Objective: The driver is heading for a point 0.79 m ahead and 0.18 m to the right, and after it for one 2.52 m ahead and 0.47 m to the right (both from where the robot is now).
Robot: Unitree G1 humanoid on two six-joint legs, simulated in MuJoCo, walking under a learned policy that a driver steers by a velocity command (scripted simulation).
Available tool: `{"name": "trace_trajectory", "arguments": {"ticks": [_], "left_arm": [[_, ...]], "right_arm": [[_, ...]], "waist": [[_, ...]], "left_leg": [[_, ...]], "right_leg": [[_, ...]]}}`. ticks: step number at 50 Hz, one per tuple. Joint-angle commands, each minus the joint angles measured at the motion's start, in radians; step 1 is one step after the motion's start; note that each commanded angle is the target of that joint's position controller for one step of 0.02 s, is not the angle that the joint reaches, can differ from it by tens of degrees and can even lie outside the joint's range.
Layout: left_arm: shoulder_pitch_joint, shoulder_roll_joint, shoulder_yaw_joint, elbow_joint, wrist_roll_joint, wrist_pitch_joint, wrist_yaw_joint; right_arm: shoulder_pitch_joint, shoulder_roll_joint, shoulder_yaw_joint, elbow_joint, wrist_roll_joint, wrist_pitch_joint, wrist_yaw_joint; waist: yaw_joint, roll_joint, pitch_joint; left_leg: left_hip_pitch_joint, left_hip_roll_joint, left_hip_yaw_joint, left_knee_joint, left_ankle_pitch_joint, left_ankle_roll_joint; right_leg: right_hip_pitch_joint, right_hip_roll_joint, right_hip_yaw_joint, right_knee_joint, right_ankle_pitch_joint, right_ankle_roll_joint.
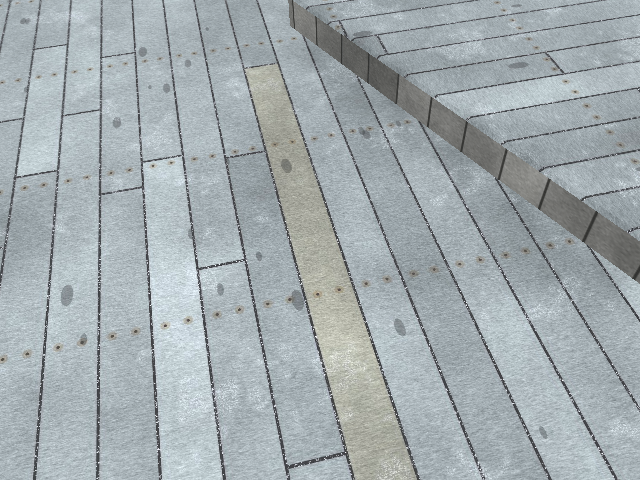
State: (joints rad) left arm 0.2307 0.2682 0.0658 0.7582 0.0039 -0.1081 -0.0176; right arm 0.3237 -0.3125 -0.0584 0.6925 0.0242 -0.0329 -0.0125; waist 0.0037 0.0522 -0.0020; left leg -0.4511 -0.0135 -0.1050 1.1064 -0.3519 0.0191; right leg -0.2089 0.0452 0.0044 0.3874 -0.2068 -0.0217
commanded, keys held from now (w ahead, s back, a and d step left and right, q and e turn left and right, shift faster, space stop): w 0.16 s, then w+e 0.48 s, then e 0.36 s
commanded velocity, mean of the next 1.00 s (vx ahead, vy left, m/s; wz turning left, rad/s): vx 0.41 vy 0.00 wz -0.29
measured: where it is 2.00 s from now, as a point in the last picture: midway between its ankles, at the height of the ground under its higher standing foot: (356, 452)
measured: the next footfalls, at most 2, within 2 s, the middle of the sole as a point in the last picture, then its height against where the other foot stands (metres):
left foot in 0.30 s outside the picture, level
right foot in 0.82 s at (404, 440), level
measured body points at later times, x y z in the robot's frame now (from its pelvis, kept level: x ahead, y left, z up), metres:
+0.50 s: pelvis +0.27 +0.06 +0.00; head +0.30 +0.07 +0.45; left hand +0.37 +0.34 -0.13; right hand +0.38 -0.22 -0.10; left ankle +0.30 +0.15 -0.74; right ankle +0.24 -0.10 -0.66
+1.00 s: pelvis +0.48 -0.02 -0.01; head +0.54 -0.05 +0.43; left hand +0.73 +0.19 -0.10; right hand +0.53 -0.34 -0.12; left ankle +0.51 +0.15 -0.66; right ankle +0.55 -0.11 -0.74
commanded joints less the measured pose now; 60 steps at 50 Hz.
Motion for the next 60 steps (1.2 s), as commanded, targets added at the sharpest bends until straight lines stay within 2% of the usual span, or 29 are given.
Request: {"name": "trace_trajectory", "arguments": {"ticks": [1,5,7,10,13,15,16,17,18,19,21,22,24,26,33,37,39,40,41,42,43,44,45,46,47,49,52,57,60], "left_arm": [[0.038,0.107,0.02,-0.021,-0.003,-0.009,0.005],[0.055,0.157,0.025,0.009,-0.019,-0.003,0.009],[0.086,0.172,0.024,0.027,-0.026,0.003,0.01],[0.156,0.187,0.022,0.062,-0.038,0.015,0.01],[0.169,0.215,0.027,0.075,-0.038,0.034,0.016],[0.155,0.212,0.02,0.066,-0.029,0.04,0.018],[0.151,0.145,-0.006,0.031,0.0,0.037,0.018],[0.304,0.025,-0.04,0.022,-0.017,0.026,0.018],[0.247,0.143,-0.011,0.039,-0.045,0.021,0.016],[0.156,0.178,0.005,0.01,-0.06,0.021,0.015],[0.084,0.152,0.007,0.003,-0.034,0.03,0.023],[0.121,0.129,0.007,0.006,-0.037,0.042,0.02],[0.132,0.091,0.002,0.012,-0.04,0.067,0.019],[0.084,0.081,0.003,-0.01,-0.033,0.082,0.02],[-0.136,0.057,-0.015,-0.093,-0.022,0.067,-0.023],[-0.184,0.085,-0.001,-0.152,-0.012,0.068,-0.048],[-0.084,0.132,0.024,-0.143,-0.011,0.075,-0.051],[0.036,0.173,0.049,-0.116,-0.011,0.077,-0.043],[0.144,0.233,0.075,-0.094,-0.007,0.083,-0.021],[0.109,0.342,0.086,-0.111,-0.005,0.094,0.004],[0.097,0.327,0.076,-0.175,0.01,0.083,-0.007],[0.06,0.262,0.062,-0.188,0.002,0.079,-0.016],[0.004,0.225,0.053,-0.18,-0.018,0.074,-0.014],[-0.039,0.191,0.043,-0.182,-0.029,0.077,-0.008],[-0.068,0.183,0.04,-0.187,-0.019,0.08,-0.001],[-0.093,0.187,0.042,-0.192,0.003,0.085,0.005],[-0.077,0.213,0.051,-0.179,-0.002,0.091,0.023],[-0.092,0.21,0.05,-0.186,-0.012,0.123,0.044],[-0.077,0.211,0.051,-0.185,-0.009,0.134,0.041]], "right_arm": [[-0.062,-0.051,-0.012,-0.093,-0.005,-0.025,0.014],[-0.184,-0.011,0.015,-0.134,-0.02,-0.039,0.028],[-0.256,0.001,0.023,-0.151,-0.016,-0.049,0.038],[-0.338,-0.017,0.018,-0.183,-0.006,-0.057,0.049],[-0.305,-0.066,-0.004,-0.184,-0.006,-0.064,0.054],[-0.078,-0.133,-0.044,-0.124,-0.013,-0.059,0.038],[0.105,-0.209,-0.065,-0.1,-0.031,-0.05,0.021],[0.124,-0.254,-0.067,-0.089,-0.044,-0.043,0.027],[0.109,-0.15,-0.044,-0.092,-0.038,-0.042,0.028],[0.048,-0.111,-0.03,-0.084,-0.027,-0.044,0.026],[-0.058,-0.061,-0.017,-0.071,-0.032,-0.054,0.033],[-0.084,-0.06,-0.018,-0.066,-0.041,-0.064,0.033],[-0.112,-0.041,-0.021,-0.045,-0.036,-0.084,0.035],[-0.127,-0.056,-0.029,-0.024,-0.033,-0.095,0.031],[-0.078,-0.126,-0.05,0.033,-0.028,-0.076,0.008],[-0.057,-0.167,-0.062,0.052,-0.004,-0.039,-0.007],[-0.079,-0.19,-0.07,0.041,0.013,-0.021,-0.017],[-0.095,-0.182,-0.067,0.032,0.019,-0.013,-0.019],[-0.073,-0.152,-0.055,0.027,0.009,-0.017,-0.018],[0.057,-0.013,-0.014,-0.002,-0.064,-0.026,-0.003],[0.09,-0.073,-0.007,-0.002,-0.047,-0.039,0.01],[-0.039,-0.146,-0.028,-0.014,-0.008,-0.041,0.014],[-0.104,-0.137,-0.024,-0.041,-0.003,-0.037,0.004],[-0.116,-0.128,-0.024,-0.03,-0.02,-0.027,-0.011],[-0.109,-0.136,-0.027,-0.033,-0.028,-0.015,-0.019],[-0.08,-0.124,-0.027,-0.027,-0.035,0.004,-0.023],[-0.095,-0.087,-0.015,-0.027,-0.042,0.013,-0.031],[-0.183,-0.081,-0.014,-0.054,-0.032,0.028,-0.032],[-0.219,-0.079,-0.015,-0.072,-0.028,0.016,-0.024]], "waist": [[0.019,-0.163,0.042],[0.041,-0.133,0.065],[0.066,-0.128,0.069],[0.078,-0.13,0.082],[0.023,-0.142,0.054],[-0.11,-0.129,-0.097],[-0.178,-0.02,-0.263],[-0.095,0.261,-0.427],[-0.129,0.16,-0.352],[-0.116,0.117,-0.189],[-0.059,0.027,-0.049],[-0.02,0.078,-0.045],[0.003,0.05,-0.013],[0.013,0.021,0.033],[-0.051,-0.037,0.109],[-0.044,0.001,0.073],[0.019,0.033,-0.007],[0.085,0.016,-0.072],[0.139,-0.057,-0.137],[0.004,-0.35,-0.234],[0.039,-0.263,-0.48],[0.087,-0.114,-0.404],[0.059,-0.074,-0.256],[0.028,-0.029,-0.164],[-0.002,-0.056,-0.128],[-0.035,-0.095,-0.116],[-0.032,-0.101,-0.142],[-0.002,-0.157,-0.119],[0.021,-0.195,-0.102]], "left_leg": [[-0.273,0.084,-0.013,-0.038,0.066,-0.012],[-0.247,0.104,0.056,-0.281,0.219,-0.032],[-0.179,0.087,0.087,-0.41,0.315,-0.028],[-0.109,0.061,0.09,-0.514,0.359,-0.011],[0.002,0.029,0.089,-0.586,0.294,0.025],[0.369,0.015,0.109,-0.618,0.309,0.071],[0.679,0.219,-0.089,-0.57,0.311,0.129],[0.898,0.452,-0.534,-0.697,0.058,0.258],[0.812,0.418,-0.575,-0.774,-0.053,0.235],[0.691,0.386,-0.405,-0.79,-0.014,0.2],[0.465,0.295,-0.199,-0.853,0.184,0.164],[0.399,0.292,-0.143,-0.887,0.238,0.172],[0.328,0.279,-0.054,-0.941,0.309,0.185],[0.305,0.283,0.015,-0.977,0.353,0.186],[0.362,0.259,0.233,-0.991,0.471,0.153],[0.474,0.273,0.289,-0.838,0.805,0.111],[0.5,0.263,0.3,-0.655,1.014,0.083],[0.465,0.232,0.315,-0.483,0.999,0.054],[0.318,0.173,0.325,-0.232,0.762,-0.007],[-0.059,0.028,0.291,0.129,-0.289,-0.077],[-0.171,-0.055,0.05,0.345,-0.405,-0.092],[-0.214,-0.002,-0.012,0.34,-0.295,-0.071],[-0.251,0.028,0.009,0.262,-0.2,-0.063],[-0.235,0.063,0.011,0.193,-0.143,-0.07],[-0.173,0.077,0.003,0.139,-0.103,-0.072],[-0.081,0.066,0.014,0.066,-0.078,-0.081],[-0.058,0.042,0.022,-0.067,-0.035,-0.109],[-0.048,0.015,0.003,-0.244,0.075,-0.121],[-0.011,-0.005,-0.003,-0.356,0.055,-0.109]], "right_leg": [[0.165,-0.266,0.277,-0.218,0.067,-0.181],[0.124,-0.245,0.159,-0.252,0.231,-0.186],[0.106,-0.228,0.108,-0.251,0.267,-0.17],[0.132,-0.262,0.125,-0.238,0.3,-0.157],[0.201,-0.287,0.143,-0.146,0.46,-0.127],[0.106,-0.214,0.089,0.133,0.617,-0.079],[-0.101,-0.149,0.057,0.445,0.313,-0.04],[-0.391,-0.01,0.061,0.764,-0.362,0.008],[-0.475,-0.05,0.147,0.875,-0.359,0.006],[-0.535,-0.09,0.12,0.887,-0.271,0.003],[-0.475,-0.151,0.098,0.812,-0.138,0.006],[-0.413,-0.173,0.106,0.8,-0.095,0.014],[-0.379,-0.182,0.101,0.778,-0.068,0.026],[-0.427,-0.186,0.11,0.727,-0.012,0.034],[-0.426,-0.157,0.025,0.339,0.273,0.018],[-0.371,-0.099,-0.049,0.239,0.198,-0.016],[-0.239,-0.031,-0.093,0.224,0.11,-0.053],[-0.087,0.008,-0.098,0.16,0.158,-0.083],[0.133,-0.021,-0.017,0.09,0.39,-0.126],[0.471,-0.282,0.33,0.231,0.915,-0.268],[0.569,-0.437,0.707,0.104,0.698,-0.443],[0.485,-0.385,0.6,0.029,0.571,-0.391],[0.352,-0.335,0.502,0.002,0.458,-0.337],[0.218,-0.293,0.437,-0.021,0.41,-0.295],[0.103,-0.269,0.404,-0.044,0.405,-0.282],[-0.017,-0.235,0.36,-0.065,0.456,-0.272],[-0.049,-0.204,0.318,-0.047,0.523,-0.262],[-0.084,-0.147,0.369,-0.053,0.118,-0.202],[-0.067,-0.15,0.431,-0.032,0.067,-0.197]]}}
